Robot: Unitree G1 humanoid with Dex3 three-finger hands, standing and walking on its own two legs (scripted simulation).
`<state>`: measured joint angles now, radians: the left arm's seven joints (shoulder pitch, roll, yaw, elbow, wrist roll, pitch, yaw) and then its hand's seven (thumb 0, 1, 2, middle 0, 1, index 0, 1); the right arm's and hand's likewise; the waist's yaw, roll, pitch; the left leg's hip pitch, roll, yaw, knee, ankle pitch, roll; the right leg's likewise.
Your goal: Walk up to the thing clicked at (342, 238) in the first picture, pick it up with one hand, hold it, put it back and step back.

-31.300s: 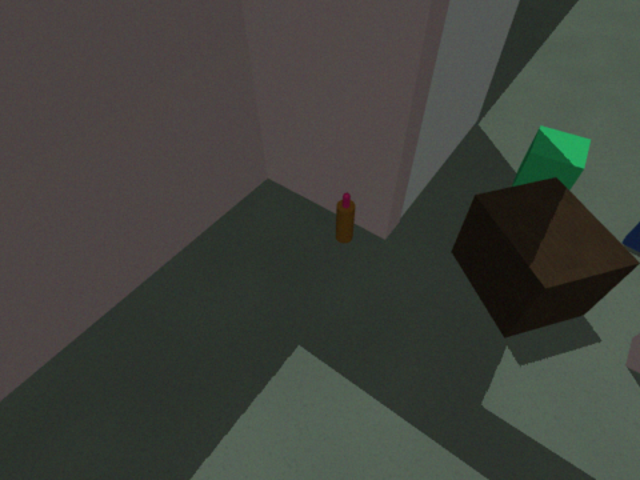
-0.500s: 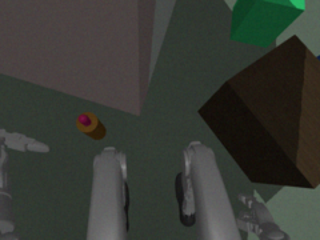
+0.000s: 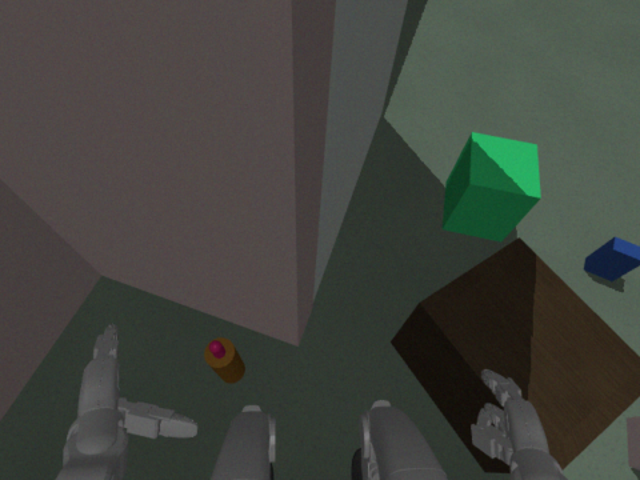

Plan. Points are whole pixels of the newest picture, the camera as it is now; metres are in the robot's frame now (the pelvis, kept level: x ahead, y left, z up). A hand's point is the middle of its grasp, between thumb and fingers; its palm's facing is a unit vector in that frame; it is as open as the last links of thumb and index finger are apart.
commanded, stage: home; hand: left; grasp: from the side
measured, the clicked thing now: (224, 358) +0.38 +0.22 -0.54
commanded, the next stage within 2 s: stand in 2.00 s
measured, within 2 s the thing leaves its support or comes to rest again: neither
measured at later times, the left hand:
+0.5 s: hand (148, 420) +0.19 +0.19 +0.00, palm faces +0.12 -0.95 -0.30, open 17.3 cm
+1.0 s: hand (161, 421) +0.19 +0.18 +0.00, palm faces +0.11 -0.95 -0.29, open 17.3 cm
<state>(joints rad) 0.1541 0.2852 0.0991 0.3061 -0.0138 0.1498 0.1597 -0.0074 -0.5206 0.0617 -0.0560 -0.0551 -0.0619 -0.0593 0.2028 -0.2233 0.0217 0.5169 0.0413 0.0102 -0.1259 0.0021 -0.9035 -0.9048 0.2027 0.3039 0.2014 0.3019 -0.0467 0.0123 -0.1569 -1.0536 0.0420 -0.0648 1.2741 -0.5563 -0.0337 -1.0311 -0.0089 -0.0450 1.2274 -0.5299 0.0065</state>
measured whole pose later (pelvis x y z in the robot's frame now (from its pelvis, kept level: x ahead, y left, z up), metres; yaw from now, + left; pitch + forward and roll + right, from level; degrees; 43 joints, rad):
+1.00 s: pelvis +0.02 -0.01 +0.06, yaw +1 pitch +8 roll -1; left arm 0.46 0.21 -0.01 0.01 -0.02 0.26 0.14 -0.01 -0.51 0.07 -0.05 -0.06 -0.06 -0.06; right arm 0.28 -0.21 0.03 0.51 0.01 -0.11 -0.18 0.01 -0.90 -0.90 0.20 0.30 0.20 0.30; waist -0.03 0.04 -0.10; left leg -0.62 0.05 -0.05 0.96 -0.47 -0.04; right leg -0.61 -0.01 -0.04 0.92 -0.45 0.00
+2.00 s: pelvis +0.02 +0.00 +0.06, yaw +1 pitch +7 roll -2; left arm 0.47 0.20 -0.01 0.00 -0.02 0.25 0.14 -0.01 -0.53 0.06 -0.05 -0.06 -0.06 -0.06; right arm 0.28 -0.20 0.03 0.51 0.00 -0.13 -0.18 0.01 -0.90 -0.90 0.20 0.30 0.20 0.30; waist -0.03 0.03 -0.10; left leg -0.62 0.04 -0.05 0.96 -0.47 -0.03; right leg -0.60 -0.01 -0.04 0.92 -0.44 0.01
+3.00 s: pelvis +0.01 +0.01 +0.11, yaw +2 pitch -3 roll +0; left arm 0.20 0.32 0.01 1.08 0.02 0.00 0.02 0.01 0.91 0.90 -0.20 -0.30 -0.21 -0.30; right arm 0.19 -0.31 -0.01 1.06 -0.03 0.00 -0.01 0.00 -0.91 -0.90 0.20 0.30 0.20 0.30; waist 0.01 0.02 0.06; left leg -0.18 0.00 -0.03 0.46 -0.23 -0.01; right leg -0.18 -0.05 -0.04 0.46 -0.23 0.02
